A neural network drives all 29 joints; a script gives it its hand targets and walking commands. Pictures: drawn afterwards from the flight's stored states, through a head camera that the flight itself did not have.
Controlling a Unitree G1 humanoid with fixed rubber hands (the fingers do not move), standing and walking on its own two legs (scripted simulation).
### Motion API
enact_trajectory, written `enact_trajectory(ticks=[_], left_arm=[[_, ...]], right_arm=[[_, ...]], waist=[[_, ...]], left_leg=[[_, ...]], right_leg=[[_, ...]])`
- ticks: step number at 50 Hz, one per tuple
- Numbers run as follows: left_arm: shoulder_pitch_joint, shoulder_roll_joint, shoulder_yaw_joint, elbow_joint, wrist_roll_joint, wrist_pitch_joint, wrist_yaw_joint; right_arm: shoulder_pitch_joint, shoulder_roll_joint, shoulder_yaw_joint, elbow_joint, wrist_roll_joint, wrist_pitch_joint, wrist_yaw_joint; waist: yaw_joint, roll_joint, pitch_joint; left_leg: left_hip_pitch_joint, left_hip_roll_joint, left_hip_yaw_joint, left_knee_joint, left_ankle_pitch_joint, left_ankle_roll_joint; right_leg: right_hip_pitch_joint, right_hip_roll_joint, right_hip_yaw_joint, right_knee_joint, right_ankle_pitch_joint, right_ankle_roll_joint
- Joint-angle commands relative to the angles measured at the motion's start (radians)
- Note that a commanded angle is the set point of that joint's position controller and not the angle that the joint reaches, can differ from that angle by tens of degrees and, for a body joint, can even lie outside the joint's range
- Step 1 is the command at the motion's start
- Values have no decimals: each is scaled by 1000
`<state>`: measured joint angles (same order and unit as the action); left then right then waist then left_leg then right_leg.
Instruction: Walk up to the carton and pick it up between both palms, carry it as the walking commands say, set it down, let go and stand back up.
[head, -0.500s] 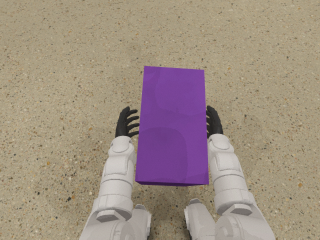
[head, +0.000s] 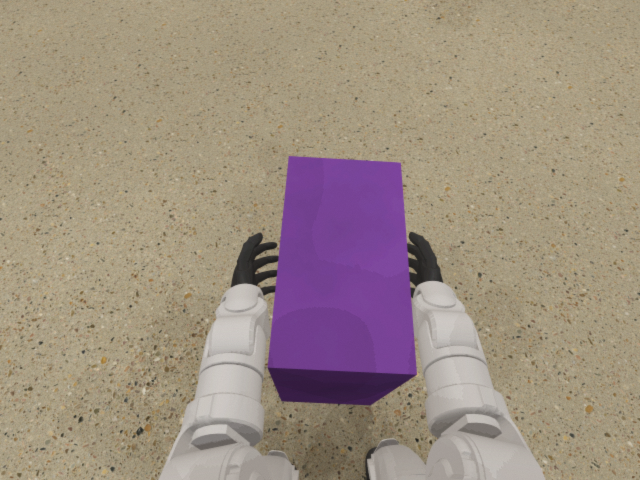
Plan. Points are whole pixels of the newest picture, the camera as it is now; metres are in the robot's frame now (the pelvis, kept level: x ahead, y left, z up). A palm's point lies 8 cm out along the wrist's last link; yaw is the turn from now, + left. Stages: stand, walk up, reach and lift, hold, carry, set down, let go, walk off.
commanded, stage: reach and lift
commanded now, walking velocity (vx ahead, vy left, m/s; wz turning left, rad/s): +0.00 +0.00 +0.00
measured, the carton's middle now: (334, 295) +0.36 +0.00 -0.07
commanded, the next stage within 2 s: hold in 1.80 s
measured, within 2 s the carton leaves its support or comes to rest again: neither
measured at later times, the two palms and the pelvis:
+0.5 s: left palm (228, 276) +0.33 +0.12 +0.06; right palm (431, 272) +0.34 -0.11 +0.05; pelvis +0.02 +0.00 +0.02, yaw +1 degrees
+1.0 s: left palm (233, 277) +0.32 +0.11 +0.07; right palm (446, 279) +0.32 -0.12 +0.06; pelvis +0.01 +0.00 +0.02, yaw +0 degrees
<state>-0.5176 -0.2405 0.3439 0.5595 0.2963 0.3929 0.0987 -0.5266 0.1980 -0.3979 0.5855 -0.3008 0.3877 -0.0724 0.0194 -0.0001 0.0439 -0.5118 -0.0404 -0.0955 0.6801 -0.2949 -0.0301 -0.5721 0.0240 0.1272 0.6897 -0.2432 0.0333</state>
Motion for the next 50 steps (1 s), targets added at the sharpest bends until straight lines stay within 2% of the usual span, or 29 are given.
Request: enact_trajectory(ticks=[1, 2, 3, 4, 5, 8, 11, 12, 14, 15, 17, 20, 21, 24, 25, 26, 29, 30, 33, 34, 35, 36, 38, 40, 42, 44, 45, 46, 50], left_arm=[[-567, -1078, -527, -11, -157, -23, -215], [-517, -1056, -489, 51, -137, -11, -216], [-536, -1056, -492, 23, -137, -7, -220], [-542, -1060, -496, 19, -138, -2, -220], [-531, -1065, -519, 8, -153, 8, -222], [-542, -1065, -541, -36, -172, 27, -223], [-492, -1066, -526, -14, -170, 51, -224], [-460, -1068, -534, -16, -174, 62, -222], [-487, -1078, -551, -41, -197, 83, -224], [-481, -1084, -556, -60, -203, 89, -225], [-520, -1077, -587, -109, -221, 105, -228], [-475, -1085, -591, -111, -237, 143, -224], [-467, -1058, -583, -106, -232, 157, -227], [-418, -1083, -590, -97, -245, 192, -227], [-484, -1073, -622, -165, -263, 196, -228], [-447, -1092, -600, -118, -256, 213, -225], [-476, -1092, -627, -160, -268, 234, -222], [-512, -1085, -626, -169, -278, 240, -224], [-476, -1077, -569, -116, -246, 264, -219], [-473, -1080, -568, -109, -246, 272, -220], [-499, -1073, -571, -130, -256, 264, -222], [-504, -1088, -583, -136, -267, 265, -223], [-518, -1085, -579, -121, -270, 264, -221], [-523, -1095, -579, -123, -274, 267, -225], [-549, -1089, -589, -111, -284, 270, -221], [-592, -1072, -593, -152, -287, 264, -219], [-523, -1071, -557, -91, -262, 278, -216], [-531, -1076, -549, -68, -258, 282, -218], [-588, -1076, -544, -96, -257, 262, -213]], right_arm=[[-630, 1050, 622, -9, 172, -11, 236], [-626, 1055, 615, 21, 169, -2, 234], [-605, 1025, 592, 17, 160, 2, 233], [-592, 1040, 581, 35, 151, 7, 236], [-576, 1043, 591, 19, 160, 17, 233], [-532, 1036, 595, 14, 163, 44, 230], [-564, 1054, 626, -33, 180, 59, 232], [-580, 1062, 671, -80, 211, 68, 231], [-534, 1051, 658, -65, 200, 89, 228], [-546, 1062, 675, -100, 213, 95, 227], [-542, 1067, 672, -110, 218, 114, 226], [-533, 1089, 709, -141, 242, 149, 226], [-485, 1061, 665, -112, 216, 170, 225], [-519, 1061, 714, -195, 250, 192, 228], [-486, 1058, 692, -166, 252, 204, 233], [-511, 1054, 705, -180, 255, 211, 235], [-556, 1065, 722, -226, 270, 229, 239], [-551, 1046, 707, -206, 266, 241, 236], [-512, 1023, 634, -130, 227, 269, 239], [-554, 1027, 654, -165, 251, 266, 242], [-531, 1030, 643, -144, 242, 267, 244], [-595, 1059, 688, -187, 271, 265, 244], [-629, 1061, 697, -209, 278, 264, 239], [-636, 1054, 689, -209, 281, 266, 233], [-615, 1051, 683, -192, 283, 275, 232], [-600, 1052, 661, -161, 275, 281, 227], [-613, 1044, 655, -168, 275, 287, 228], [-613, 1036, 641, -152, 269, 291, 223], [-690, 1051, 658, -180, 297, 273, 235]], waist=[[15, -33, -612], [40, -47, -534], [8, -23, -508], [16, -28, -494], [-6, -33, -515], [-8, -11, -479], [18, -30, -466], [44, -30, -469], [7, -19, -434], [26, -11, -439], [0, -5, -430], [25, -10, -438], [0, -23, -377], [21, -11, -359], [1, 10, -377], [19, -6, -360], [26, 10, -375], [-1, -12, -338], [0, 10, -252], [11, 22, -245], [-3, 13, -272], [23, -5, -320], [30, -32, -316], [10, 4, -324], [1, -28, -335], [-21, -12, -307], [-3, -16, -285], [-13, -20, -256], [7, -8, -305]], left_leg=[[255, -99, 41, -114, 221, 22], [236, -94, 42, -122, 199, 30], [232, -95, 37, -133, 192, 24], [241, -94, 37, -141, 195, 22], [282, -91, 33, -153, 220, 21], [306, -88, 31, -165, 248, 13], [314, -86, 38, -198, 228, 15], [343, -85, 39, -202, 254, 21], [369, -85, 31, -204, 265, 14], [359, -82, 27, -206, 269, 16], [384, -82, 28, -215, 253, 12], [416, -81, 33, -226, 286, 14], [395, -75, 26, -238, 264, 15], [411, -73, 29, -244, 274, 17], [444, -71, 26, -253, 290, 9], [451, -68, 24, -252, 295, 13], [460, -65, 30, -259, 256, 13], [456, -61, 25, -265, 232, 14], [425, -53, 26, -283, 173, 12], [417, -58, 32, -285, 139, 12], [430, -50, 27, -282, 174, 13], [446, -54, 31, -278, 178, 15], [433, -55, 36, -267, 175, 18], [431, -54, 28, -261, 174, 16], [444, -51, 27, -262, 173, 17], [419, -49, 22, -265, 149, 17], [414, -54, 29, -273, 127, 18], [404, -51, 30, -274, 112, 22], [409, -50, 25, -271, 77, 22]], right_leg=[[350, 102, -69, -99, 171, -10], [334, 88, -63, -111, 143, -7], [327, 90, -65, -119, 143, -11], [332, 95, -66, -126, 136, -15], [359, 95, -76, -140, 163, -11], [384, 93, -67, -162, 192, -14], [430, 91, -72, -191, 166, -10], [444, 88, -69, -195, 184, -5], [441, 90, -72, -208, 189, -12], [452, 92, -68, -204, 198, -12], [455, 96, -76, -216, 180, -11], [507, 93, -74, -225, 212, -9], [491, 90, -77, -233, 200, -9], [522, 90, -70, -243, 204, -12], [521, 98, -76, -248, 213, -13], [510, 93, -77, -252, 203, -15], [528, 90, -64, -258, 166, -16], [518, 87, -73, -266, 139, -17], [494, 81, -71, -276, 90, -27], [506, 76, -71, -279, 64, -26], [510, 80, -70, -274, 97, -28], [533, 78, -65, -274, 95, -23], [538, 76, -61, -274, 93, -18], [535, 71, -55, -270, 100, -25], [530, 72, -51, -271, 104, -18], [526, 71, -55, -265, 96, -20], [535, 67, -51, -275, 76, -15], [513, 65, -52, -280, 57, -17], [505, 70, -51, -265, 21, -18]])
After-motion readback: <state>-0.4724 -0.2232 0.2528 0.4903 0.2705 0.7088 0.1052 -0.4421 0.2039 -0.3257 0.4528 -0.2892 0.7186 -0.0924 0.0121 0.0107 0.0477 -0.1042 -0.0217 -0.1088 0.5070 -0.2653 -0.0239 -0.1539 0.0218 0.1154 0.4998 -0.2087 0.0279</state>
